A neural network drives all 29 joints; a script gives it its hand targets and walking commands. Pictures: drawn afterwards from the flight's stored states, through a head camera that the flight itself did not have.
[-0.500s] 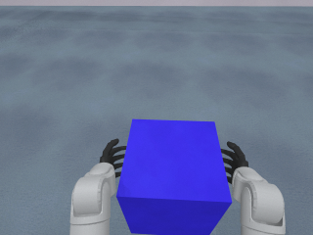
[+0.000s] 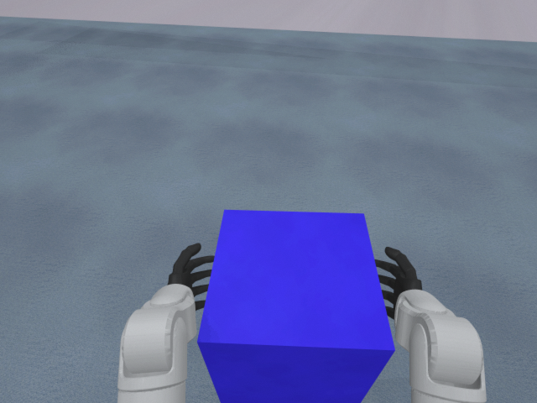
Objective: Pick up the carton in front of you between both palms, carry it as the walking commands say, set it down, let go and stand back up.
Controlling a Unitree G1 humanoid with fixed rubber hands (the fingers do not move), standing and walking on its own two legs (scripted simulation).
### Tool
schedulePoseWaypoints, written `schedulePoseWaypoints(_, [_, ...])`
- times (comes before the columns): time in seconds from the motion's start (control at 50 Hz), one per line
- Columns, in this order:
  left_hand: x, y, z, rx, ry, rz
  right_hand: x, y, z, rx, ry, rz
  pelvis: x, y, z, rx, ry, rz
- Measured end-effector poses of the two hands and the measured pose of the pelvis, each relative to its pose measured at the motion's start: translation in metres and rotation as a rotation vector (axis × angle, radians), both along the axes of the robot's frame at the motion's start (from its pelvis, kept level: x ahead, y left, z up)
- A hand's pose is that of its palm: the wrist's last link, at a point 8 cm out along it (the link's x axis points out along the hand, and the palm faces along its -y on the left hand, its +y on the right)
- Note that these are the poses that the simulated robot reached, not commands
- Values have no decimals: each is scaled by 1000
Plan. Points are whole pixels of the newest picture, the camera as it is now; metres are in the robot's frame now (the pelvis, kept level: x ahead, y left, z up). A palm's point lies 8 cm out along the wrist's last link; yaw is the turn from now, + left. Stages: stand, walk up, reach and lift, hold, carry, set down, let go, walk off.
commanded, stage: carry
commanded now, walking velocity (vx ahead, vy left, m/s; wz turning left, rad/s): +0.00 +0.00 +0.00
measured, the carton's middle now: (290, 313) +0.28 +0.00 +0.01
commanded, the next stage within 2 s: hold in 1.34 s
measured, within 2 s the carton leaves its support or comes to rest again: neither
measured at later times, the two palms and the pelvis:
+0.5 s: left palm (169, 334) +0.22 +0.16 +0.07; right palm (405, 341) +0.22 -0.14 +0.07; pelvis -0.04 +0.01 +0.00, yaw +0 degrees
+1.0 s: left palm (175, 331) +0.24 +0.16 +0.04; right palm (391, 339) +0.24 -0.13 +0.04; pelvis -0.06 +0.01 +0.00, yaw +0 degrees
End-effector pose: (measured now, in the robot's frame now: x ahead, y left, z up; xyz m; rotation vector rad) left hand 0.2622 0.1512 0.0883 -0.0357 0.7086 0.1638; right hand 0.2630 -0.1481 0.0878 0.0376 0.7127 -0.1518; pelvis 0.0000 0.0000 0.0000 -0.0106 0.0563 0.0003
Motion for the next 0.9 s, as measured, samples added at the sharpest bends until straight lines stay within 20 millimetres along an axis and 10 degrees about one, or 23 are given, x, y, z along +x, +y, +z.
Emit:
schedulePoseWaypoints(0.5, [-44,8,-18,34,19,-27,-44,9,-19,-32,18,23,-39,10,5,10,-31,0])
schedulePoseWaypoints(0.9, [-30,12,-52,78,-22,-63,-31,13,-53,-78,-23,55,-55,14,4,14,-32,-2])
